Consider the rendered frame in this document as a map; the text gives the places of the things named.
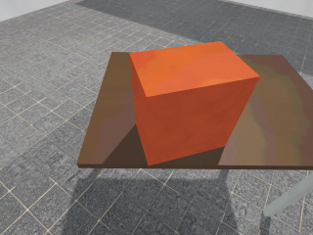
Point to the table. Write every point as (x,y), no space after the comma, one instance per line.
(274,131)

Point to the carton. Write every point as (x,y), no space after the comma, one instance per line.
(188,99)

